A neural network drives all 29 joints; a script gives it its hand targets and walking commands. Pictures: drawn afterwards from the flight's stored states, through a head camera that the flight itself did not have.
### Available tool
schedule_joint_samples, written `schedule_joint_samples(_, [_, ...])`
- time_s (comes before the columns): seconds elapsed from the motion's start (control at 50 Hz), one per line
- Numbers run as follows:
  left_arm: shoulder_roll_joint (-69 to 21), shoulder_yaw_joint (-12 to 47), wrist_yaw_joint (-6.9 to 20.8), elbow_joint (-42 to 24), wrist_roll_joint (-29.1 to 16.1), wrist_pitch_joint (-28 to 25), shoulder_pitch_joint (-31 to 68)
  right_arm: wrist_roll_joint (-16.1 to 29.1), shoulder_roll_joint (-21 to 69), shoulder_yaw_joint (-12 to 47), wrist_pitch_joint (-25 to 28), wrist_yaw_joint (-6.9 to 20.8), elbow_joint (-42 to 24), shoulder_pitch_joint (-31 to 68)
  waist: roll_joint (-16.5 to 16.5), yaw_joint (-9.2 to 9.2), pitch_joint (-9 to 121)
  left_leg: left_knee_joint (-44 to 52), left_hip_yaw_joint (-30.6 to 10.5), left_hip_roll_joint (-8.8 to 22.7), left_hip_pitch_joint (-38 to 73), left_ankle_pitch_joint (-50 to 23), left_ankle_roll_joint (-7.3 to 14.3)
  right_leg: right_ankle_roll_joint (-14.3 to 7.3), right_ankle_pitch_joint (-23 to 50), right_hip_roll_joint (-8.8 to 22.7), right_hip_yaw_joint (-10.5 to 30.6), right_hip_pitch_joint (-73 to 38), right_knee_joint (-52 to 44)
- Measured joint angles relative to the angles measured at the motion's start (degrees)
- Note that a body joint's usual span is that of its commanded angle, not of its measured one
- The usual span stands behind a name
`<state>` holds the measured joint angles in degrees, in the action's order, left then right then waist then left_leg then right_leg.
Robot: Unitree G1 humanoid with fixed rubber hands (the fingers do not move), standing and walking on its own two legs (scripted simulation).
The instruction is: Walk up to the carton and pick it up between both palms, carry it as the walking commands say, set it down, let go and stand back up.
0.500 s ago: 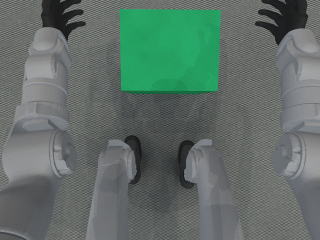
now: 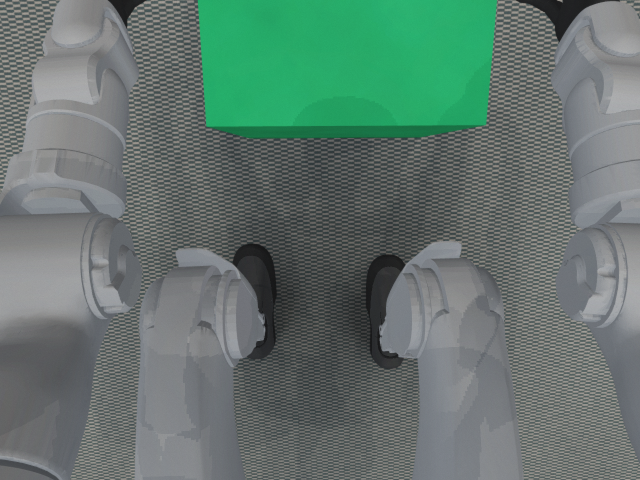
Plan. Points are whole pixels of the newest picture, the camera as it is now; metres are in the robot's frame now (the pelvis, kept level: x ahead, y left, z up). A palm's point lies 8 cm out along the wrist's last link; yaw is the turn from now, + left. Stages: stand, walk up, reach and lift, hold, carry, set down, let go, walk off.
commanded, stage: reach and lift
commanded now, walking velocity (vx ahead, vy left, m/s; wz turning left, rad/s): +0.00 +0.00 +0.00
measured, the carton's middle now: (339, 41) +0.55 -0.03 -0.29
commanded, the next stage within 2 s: none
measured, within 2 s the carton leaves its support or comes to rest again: leaves its support in 1.96 s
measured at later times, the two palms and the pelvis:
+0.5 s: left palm (136, 29) +0.55 +0.20 -0.22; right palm (531, 38) +0.53 -0.23 -0.23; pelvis +0.00 +0.00 -0.06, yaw +0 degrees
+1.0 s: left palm (170, 31) +0.55 +0.16 -0.23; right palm (513, 36) +0.53 -0.21 -0.22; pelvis -0.01 +0.00 -0.05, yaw +0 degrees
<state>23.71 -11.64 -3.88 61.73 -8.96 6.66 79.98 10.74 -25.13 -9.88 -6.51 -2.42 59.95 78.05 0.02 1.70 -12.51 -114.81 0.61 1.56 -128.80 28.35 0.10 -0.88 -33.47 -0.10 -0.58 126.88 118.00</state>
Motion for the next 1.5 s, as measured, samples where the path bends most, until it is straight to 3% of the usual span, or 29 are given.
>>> schedule_joint_samples(0.28, [2.3, 4.5, -1.1, 4.3, -5.0, -3.0, 3.8, 3.9, -0.5, 4.8, 2.5, -1.9, 4.0, 4.7, -0.1, 0.02, -10.8, -9.7, -0.5, 0.1, -2.6, 1.0, -0.3, -0.5, -1.4, 0.0, -0.5, 2.5, 9.9])
schedule_joint_samples(0.46, [3.6, 6.7, -1.6, 3.5, -7.7, -3.1, 4.2, 5.5, -1.3, 7.0, 2.4, -2.6, 2.3, 4.5, 0.2, -0.10, -13.1, -12.2, -0.6, 0.2, -2.3, 1.6, -0.3, -0.5, -2.0, 0.0, -0.6, 2.0, 12.3])
schedule_joint_samples(0.72, [1.5, 6.9, -1.7, 7.3, -6.6, -3.7, 5.3, 4.6, 0.1, 6.6, 2.7, -2.3, 6.5, 5.9, 0.2, 0.03, -11.0, -10.4, -0.6, 0.1, -1.8, 1.1, -0.2, -0.3, -1.4, 0.0, -0.5, 1.5, 10.4])
schedule_joint_samples(1.08, [-1.3, 9.7, -3.5, 7.4, -7.0, -4.7, 7.4, 6.6, 1.5, 9.6, 4.0, -3.3, 7.7, 8.2, -0.3, 0.13, -12.2, -9.5, -0.4, 0.2, -1.6, 0.7, -0.1, -0.2, -0.8, -0.2, -0.4, 1.4, 9.5])
schedule_joint_samples(1.36, [-0.2, 12.0, -2.9, 8.4, -9.5, -5.8, 8.0, 9.0, 1.1, 13.1, 4.4, -3.2, 8.2, 9.4, 0.0, 0.25, -12.8, -8.5, -0.4, 0.3, -0.9, 0.6, -0.2, -0.3, -0.5, -0.4, -0.3, 1.0, 8.5])
schedule_joint_samples(1.5, [-0.4, 9.9, -2.1, 9.9, -7.7, -4.4, 9.5, 7.6, 1.3, 11.3, 3.2, -2.2, 10.1, 11.2, 0.2, 0.19, -12.8, -9.1, -0.6, 0.2, -1.4, 0.3, -0.1, -0.3, -0.2, -0.4, -0.4, 1.4, 9.0])
